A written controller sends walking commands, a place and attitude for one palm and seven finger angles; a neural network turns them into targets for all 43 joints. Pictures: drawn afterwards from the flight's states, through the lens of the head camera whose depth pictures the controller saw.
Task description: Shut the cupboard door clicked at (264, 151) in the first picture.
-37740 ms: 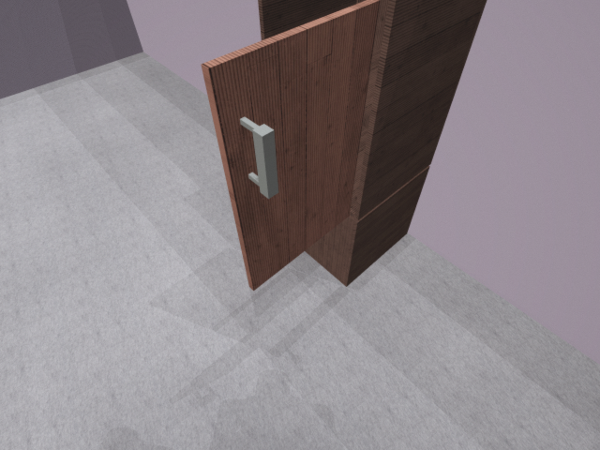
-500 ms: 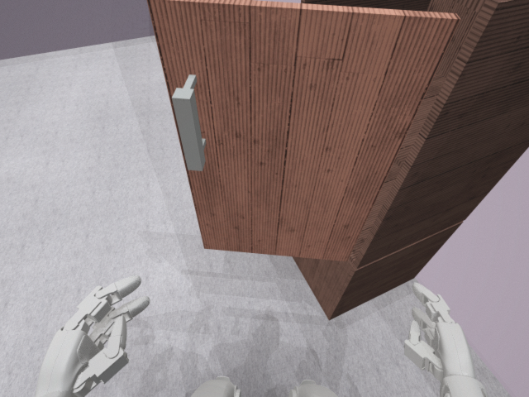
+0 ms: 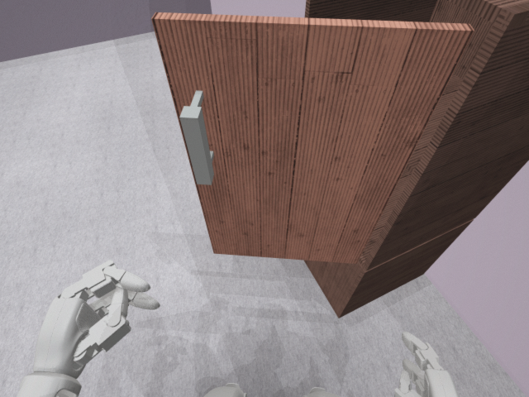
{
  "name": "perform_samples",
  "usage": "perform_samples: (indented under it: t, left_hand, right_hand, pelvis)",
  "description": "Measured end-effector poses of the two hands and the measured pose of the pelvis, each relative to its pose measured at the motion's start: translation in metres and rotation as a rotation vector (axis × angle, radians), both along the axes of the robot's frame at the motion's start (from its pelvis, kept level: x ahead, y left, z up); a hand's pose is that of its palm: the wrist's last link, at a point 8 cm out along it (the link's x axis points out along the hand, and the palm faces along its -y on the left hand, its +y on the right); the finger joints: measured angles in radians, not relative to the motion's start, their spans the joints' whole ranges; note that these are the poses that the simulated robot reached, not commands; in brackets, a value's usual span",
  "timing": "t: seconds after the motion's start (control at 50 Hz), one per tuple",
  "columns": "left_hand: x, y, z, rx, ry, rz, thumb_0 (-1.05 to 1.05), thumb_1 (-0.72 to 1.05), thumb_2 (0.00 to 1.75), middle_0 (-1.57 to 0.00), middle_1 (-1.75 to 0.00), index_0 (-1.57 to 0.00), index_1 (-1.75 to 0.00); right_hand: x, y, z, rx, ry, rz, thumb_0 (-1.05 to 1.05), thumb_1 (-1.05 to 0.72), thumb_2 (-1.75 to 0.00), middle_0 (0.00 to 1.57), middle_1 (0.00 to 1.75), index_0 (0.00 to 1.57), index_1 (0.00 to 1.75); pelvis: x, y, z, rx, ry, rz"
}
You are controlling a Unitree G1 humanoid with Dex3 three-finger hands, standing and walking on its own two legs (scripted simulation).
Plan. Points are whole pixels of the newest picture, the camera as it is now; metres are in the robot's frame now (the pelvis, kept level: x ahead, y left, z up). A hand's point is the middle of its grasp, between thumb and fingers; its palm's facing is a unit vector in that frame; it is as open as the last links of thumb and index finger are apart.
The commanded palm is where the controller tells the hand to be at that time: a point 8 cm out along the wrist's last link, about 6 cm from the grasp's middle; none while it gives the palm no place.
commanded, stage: raise the hand and make a fist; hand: left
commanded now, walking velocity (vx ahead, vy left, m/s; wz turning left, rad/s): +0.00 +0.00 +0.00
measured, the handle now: (201, 139) +0.46 +0.13 +0.14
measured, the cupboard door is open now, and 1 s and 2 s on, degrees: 60 60 60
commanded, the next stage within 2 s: bring the fist close to the handle in 1.02 s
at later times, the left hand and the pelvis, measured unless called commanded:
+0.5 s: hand (95, 278) +0.23 +0.22 +0.12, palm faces +0.01 -1.00 -0.06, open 3.1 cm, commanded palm +0.21 +0.27 +0.13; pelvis +0.02 +0.02 +0.03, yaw +1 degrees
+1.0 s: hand (97, 265) +0.24 +0.21 +0.14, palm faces +0.02 -1.00 -0.06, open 3.1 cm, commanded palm +0.21 +0.26 +0.14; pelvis +0.01 +0.02 +0.04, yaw +0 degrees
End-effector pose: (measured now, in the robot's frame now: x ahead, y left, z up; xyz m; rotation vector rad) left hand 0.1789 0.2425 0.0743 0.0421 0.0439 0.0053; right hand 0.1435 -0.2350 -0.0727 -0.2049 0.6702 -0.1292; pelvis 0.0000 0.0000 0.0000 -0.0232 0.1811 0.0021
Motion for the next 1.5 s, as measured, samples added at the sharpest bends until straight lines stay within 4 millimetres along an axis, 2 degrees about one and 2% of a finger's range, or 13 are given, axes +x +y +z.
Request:
perform_samples:
  t: [0.14, 0.28, 0.4, 0.54, 0.74, 0.92, 1.22, 1.32, 1.5]
  left_hand:
    - [0.009, 0.005, 0.011, 0.002, -0.03, -0.015, 0.02, 0.9, 0.9, -0.98, -1.15, -0.98, -1.15]
    - [0.019, 0.015, 0.029, 0.003, -0.061, -0.002, 0.02, 0.9, 0.9, -1.11, -1.29, -1.11, -1.29]
    - [0.026, 0.021, 0.04, 0.006, -0.055, -0.003, 0.02, 0.9, 0.9, -1.21, -1.41, -1.21, -1.41]
    - [0.037, 0.028, 0.056, 0.014, -0.07, 0.007, 0.02, 0.9, 0.9, -1.28, -1.48, -1.28, -1.48]
    - [0.052, 0.03, 0.069, 0.005, -0.057, -0.005, 0.02, 0.9, 0.9, -1.3, -1.5, -1.3, -1.5]
    - [0.045, 0.023, 0.066, 0.01, -0.047, 0.006, 0.02, 0.9, 0.9, -1.3, -1.5, -1.3, -1.5]
    - [0.038, 0.01, 0.07, 0.022, -0.064, 0.013, 0.02, 0.9, 0.9, -1.3, -1.5, -1.3, -1.5]
    - [0.049, -0.001, 0.071, 0.011, -0.081, 0.006, 0.02, 0.9, 0.9, -1.3, -1.5, -1.3, -1.5]
    - [0.084, -0.017, 0.07, 0.003, -0.069, -0.017, 0.02, 0.9, 0.9, -1.3, -1.5, -1.3, -1.5]
  right_hand:
    - [0.018, 0.003, 0.015, -0.031, -0.046, 0.007, 0.01, -0.9, -0.9, 0.2, 0.3, 0.2, 0.3]
    - [0.043, 0.024, 0.035, -0.003, -0.126, 0.041, 0.01, -0.9, -0.9, 0.2, 0.3, 0.2, 0.3]
    - [0.053, 0.041, 0.045, 0.021, -0.156, 0.078, 0.01, -0.9, -0.9, 0.2, 0.3, 0.2, 0.3]
    - [0.05, 0.047, 0.047, 0.028, -0.137, 0.086, 0.01, -0.9, -0.9, 0.2, 0.3, 0.2, 0.3]
    - [0.036, 0.036, 0.049, 0.013, -0.095, 0.049, 0.01, -0.9, -0.9, 0.2, 0.3, 0.2, 0.3]
    - [0.032, 0.025, 0.051, 0.0, -0.094, 0.041, 0.01, -0.9, -0.9, 0.2, 0.3, 0.2, 0.3]
    - [0.033, 0.019, 0.049, 0.022, -0.116, 0.056, 0.01, -0.9, -0.9, 0.2, 0.3, 0.2, 0.3]
    - [0.032, 0.015, 0.046, 0.02, -0.109, 0.06, 0.01, -0.9, -0.9, 0.2, 0.3, 0.2, 0.3]
    - [0.027, 0.002, 0.043, 0.024, -0.083, 0.027, 0.01, -0.9, -0.9, 0.2, 0.3, 0.2, 0.3]
  pelvis:
    - [0.006, 0.01, 0.005, -0.007, -0.018, 0.003]
    - [0.012, 0.018, 0.013, -0.014, -0.047, 0.007]
    - [0.014, 0.022, 0.02, -0.017, -0.074, 0.013]
    - [0.017, 0.025, 0.028, -0.016, -0.101, 0.015]
    - [0.019, 0.025, 0.036, -0.01, -0.129, 0.007]
    - [0.017, 0.02, 0.038, -0.004, -0.14, 0.004]
    - [0.01, 0.007, 0.037, 0.004, -0.154, 0.011]
    - [0.007, 0.003, 0.037, 0.007, -0.154, 0.016]
    - [0.01, -0.004, 0.038, 0.015, -0.144, -0.001]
